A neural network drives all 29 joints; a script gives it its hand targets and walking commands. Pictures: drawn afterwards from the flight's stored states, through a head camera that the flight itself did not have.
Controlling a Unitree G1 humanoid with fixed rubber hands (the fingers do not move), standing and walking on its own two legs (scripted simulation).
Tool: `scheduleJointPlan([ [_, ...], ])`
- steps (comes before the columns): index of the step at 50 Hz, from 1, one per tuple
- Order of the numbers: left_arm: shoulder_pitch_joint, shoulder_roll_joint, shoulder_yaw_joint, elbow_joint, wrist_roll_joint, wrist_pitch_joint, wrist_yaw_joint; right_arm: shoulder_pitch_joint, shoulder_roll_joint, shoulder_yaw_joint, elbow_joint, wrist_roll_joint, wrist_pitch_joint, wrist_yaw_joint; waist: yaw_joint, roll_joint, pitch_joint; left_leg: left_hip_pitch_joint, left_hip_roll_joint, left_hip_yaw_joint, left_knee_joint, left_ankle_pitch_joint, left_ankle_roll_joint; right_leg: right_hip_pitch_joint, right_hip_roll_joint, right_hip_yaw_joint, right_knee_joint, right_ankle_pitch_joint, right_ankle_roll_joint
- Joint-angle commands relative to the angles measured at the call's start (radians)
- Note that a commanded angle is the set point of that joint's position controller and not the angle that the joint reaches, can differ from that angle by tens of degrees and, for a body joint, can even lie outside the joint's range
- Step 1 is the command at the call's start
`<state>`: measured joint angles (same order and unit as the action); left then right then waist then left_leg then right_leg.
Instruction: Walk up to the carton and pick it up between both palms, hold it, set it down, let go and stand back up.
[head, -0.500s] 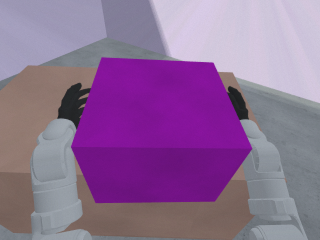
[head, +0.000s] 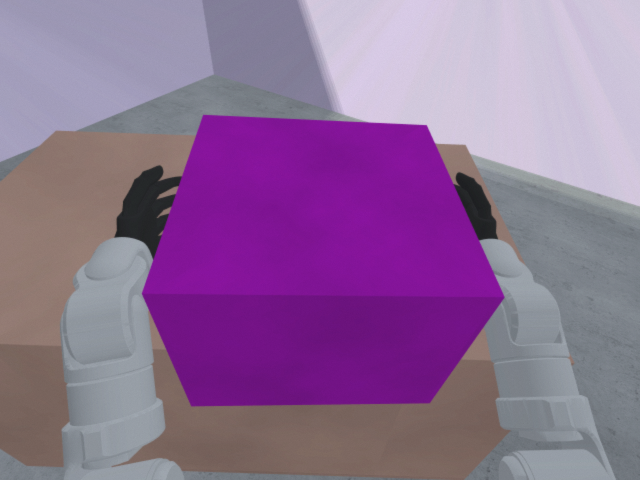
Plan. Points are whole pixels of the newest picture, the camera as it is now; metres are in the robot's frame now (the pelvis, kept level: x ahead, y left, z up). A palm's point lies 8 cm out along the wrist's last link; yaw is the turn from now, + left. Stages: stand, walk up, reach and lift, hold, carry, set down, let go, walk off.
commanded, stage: hold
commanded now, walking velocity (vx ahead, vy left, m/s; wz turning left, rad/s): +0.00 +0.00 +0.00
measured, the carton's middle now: (315, 257) +0.36 -0.01 +0.14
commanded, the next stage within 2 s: none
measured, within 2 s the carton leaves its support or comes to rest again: neither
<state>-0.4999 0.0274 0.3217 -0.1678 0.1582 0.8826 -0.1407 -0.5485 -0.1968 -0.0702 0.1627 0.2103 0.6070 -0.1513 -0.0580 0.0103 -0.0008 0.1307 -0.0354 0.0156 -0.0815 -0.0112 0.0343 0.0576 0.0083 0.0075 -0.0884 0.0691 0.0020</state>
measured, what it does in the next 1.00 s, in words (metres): stands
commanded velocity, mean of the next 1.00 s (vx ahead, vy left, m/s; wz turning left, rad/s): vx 0.00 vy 0.00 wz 0.00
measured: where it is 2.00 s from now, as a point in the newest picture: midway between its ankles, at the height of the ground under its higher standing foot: outside the picture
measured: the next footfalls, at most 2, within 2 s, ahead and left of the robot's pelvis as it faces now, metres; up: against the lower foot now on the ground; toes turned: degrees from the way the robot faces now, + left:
none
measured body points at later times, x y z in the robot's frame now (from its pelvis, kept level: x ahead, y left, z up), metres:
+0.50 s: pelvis +0.00 +0.00 +0.00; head -0.01 +0.00 +0.45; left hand +0.36 +0.18 +0.19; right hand +0.37 -0.20 +0.17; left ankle -0.03 +0.09 -0.76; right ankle +0.02 -0.12 -0.76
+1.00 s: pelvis +0.00 +0.00 +0.00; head -0.01 +0.00 +0.45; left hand +0.36 +0.18 +0.19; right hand +0.37 -0.20 +0.17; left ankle -0.03 +0.09 -0.76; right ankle +0.02 -0.12 -0.76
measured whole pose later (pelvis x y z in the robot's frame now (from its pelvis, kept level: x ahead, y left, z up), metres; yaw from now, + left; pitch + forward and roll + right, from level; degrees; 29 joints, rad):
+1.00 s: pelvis +0.00 +0.00 +0.00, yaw +0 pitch -2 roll +0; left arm -0.50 0.03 0.32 -0.17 0.16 0.88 -0.14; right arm -0.55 -0.20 -0.07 0.16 0.21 0.61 -0.15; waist -0.06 0.01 0.00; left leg 0.13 -0.04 0.02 -0.08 -0.01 0.03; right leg 0.06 0.01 0.01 -0.09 0.07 0.00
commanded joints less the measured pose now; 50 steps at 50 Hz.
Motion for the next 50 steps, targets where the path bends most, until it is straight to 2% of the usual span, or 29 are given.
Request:
scheduleJointPlan([
  [1, -0.470, -0.281, -0.336, -0.108, -0.100, -0.032, -0.089, -0.502, 0.328, 0.299, -0.256, 0.088, -0.046, 0.047, 0.000, -0.010, -0.331, -0.156, 0.030, 0.005, 0.025, 0.220, -0.057, 0.363, 0.001, 0.046, 0.093, 0.202, 0.032],
  [50, -0.470, -0.281, -0.336, -0.108, -0.100, -0.032, -0.089, -0.502, 0.328, 0.299, -0.256, 0.088, -0.046, 0.047, -0.001, -0.010, -0.331, -0.155, 0.030, 0.005, 0.025, 0.220, -0.057, 0.362, 0.001, 0.046, 0.093, 0.202, 0.033],
])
